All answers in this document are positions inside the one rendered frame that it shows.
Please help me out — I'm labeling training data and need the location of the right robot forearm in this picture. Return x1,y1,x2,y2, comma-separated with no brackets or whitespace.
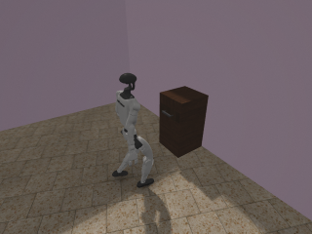
126,125,136,153

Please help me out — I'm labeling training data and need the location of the humanoid robot head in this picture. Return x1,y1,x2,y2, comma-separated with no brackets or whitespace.
119,73,137,99

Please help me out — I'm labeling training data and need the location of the cabinet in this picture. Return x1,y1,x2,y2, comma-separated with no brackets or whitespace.
159,86,209,158

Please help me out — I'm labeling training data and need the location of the left robot foot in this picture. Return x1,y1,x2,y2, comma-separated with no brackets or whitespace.
112,170,128,177

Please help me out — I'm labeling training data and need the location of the robot right upper arm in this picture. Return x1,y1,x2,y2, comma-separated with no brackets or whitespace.
125,99,140,130

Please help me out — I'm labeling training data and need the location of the robot left upper arm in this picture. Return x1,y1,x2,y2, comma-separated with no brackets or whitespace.
115,90,124,113

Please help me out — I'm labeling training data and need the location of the robot right hand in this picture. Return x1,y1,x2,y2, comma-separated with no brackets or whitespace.
128,151,138,167

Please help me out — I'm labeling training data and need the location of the handle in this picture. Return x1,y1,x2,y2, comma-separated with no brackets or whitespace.
162,110,174,118

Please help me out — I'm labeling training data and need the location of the drawer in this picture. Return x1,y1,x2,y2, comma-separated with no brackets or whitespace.
160,102,180,123

